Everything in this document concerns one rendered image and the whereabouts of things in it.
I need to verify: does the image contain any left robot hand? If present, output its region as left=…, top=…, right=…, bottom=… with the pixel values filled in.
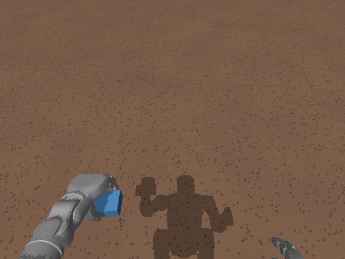
left=67, top=173, right=119, bottom=221

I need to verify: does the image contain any right robot hand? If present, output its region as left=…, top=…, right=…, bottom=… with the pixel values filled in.
left=271, top=237, right=304, bottom=259

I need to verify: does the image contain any left robot arm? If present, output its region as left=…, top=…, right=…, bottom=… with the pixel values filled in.
left=17, top=191, right=91, bottom=259

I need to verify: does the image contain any small box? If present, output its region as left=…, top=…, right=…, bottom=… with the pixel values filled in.
left=93, top=190, right=123, bottom=217

